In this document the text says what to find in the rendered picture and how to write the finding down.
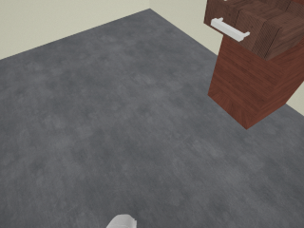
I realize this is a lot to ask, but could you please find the left robot thigh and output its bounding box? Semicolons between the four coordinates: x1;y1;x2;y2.
106;214;137;228

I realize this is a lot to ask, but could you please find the cabinet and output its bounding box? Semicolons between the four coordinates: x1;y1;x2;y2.
207;0;304;130

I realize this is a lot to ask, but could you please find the handle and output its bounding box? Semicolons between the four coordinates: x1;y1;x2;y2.
211;17;250;42

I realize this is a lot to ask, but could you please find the drawer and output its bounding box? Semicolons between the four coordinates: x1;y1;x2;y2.
203;0;304;61

